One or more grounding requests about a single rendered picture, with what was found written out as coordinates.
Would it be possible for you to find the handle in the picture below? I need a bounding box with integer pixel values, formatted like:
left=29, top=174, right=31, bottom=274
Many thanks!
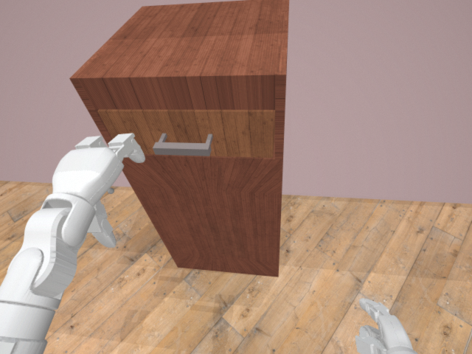
left=153, top=133, right=213, bottom=156

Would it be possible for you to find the robot left forearm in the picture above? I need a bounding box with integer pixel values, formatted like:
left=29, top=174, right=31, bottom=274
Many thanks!
left=0, top=192, right=96, bottom=354

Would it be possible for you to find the robot left hand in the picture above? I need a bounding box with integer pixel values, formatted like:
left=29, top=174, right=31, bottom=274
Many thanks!
left=52, top=133, right=145, bottom=248

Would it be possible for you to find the robot right hand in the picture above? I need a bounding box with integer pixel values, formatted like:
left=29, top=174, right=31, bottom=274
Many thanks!
left=355, top=298, right=413, bottom=354

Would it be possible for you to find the cabinet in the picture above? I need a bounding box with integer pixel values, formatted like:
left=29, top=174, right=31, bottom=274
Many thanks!
left=70, top=0, right=289, bottom=277

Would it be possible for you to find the drawer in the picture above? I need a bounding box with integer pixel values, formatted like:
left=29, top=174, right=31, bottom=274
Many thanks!
left=98, top=109, right=275, bottom=158

